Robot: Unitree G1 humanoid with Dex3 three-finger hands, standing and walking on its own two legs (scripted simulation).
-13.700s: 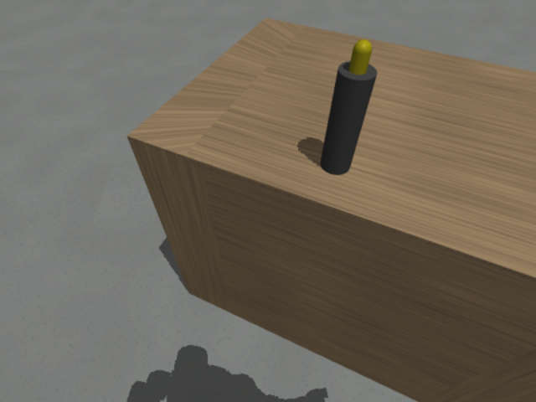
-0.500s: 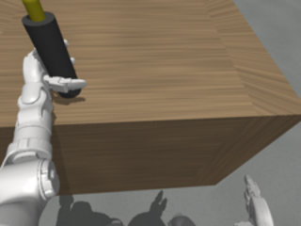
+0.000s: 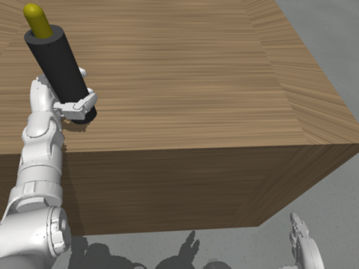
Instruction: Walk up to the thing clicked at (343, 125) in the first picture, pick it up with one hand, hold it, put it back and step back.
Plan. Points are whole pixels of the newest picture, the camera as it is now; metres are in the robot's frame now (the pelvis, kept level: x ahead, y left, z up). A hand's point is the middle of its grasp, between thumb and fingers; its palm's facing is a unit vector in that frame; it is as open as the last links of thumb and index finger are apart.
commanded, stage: settle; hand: left
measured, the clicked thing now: (63, 72) +0.46 +0.22 +0.19
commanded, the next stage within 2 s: lift in 0.72 s
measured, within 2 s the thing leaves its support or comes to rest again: leaves its support in 0.12 s
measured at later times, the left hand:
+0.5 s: hand (66, 82) +0.44 +0.21 +0.17, palm faces +0.16 -0.99 -0.01, open 8.3 cm
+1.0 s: hand (60, 70) +0.44 +0.21 +0.21, palm faces +0.17 -0.98 -0.01, open 8.3 cm
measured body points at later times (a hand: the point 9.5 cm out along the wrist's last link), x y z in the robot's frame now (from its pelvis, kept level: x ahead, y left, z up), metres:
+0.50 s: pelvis -0.01 +0.00 +0.01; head +0.02 +0.00 +0.46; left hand +0.43 +0.26 +0.18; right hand +0.15 -0.26 -0.05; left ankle -0.01 +0.14 -0.70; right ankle +0.02 -0.15 -0.70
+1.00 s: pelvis -0.01 +0.00 +0.01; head +0.00 +0.00 +0.46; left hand +0.42 +0.26 +0.21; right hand +0.14 -0.26 -0.04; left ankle -0.01 +0.14 -0.70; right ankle +0.02 -0.15 -0.70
